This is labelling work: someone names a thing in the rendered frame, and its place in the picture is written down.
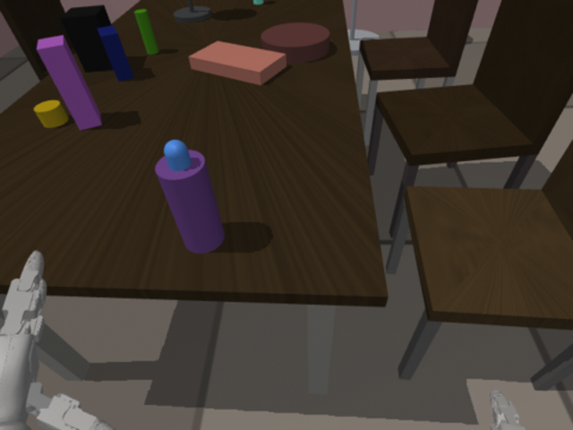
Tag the coat stand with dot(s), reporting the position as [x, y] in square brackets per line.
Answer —
[355, 36]

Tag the left robot hand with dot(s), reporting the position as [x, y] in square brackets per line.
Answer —
[23, 327]

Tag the desk lamp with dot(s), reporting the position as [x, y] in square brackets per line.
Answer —
[192, 13]

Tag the right robot hand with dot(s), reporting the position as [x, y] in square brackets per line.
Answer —
[504, 414]

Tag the chair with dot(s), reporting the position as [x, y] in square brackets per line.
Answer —
[30, 20]
[437, 55]
[523, 83]
[492, 256]

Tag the table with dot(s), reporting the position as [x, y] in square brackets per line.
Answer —
[286, 159]

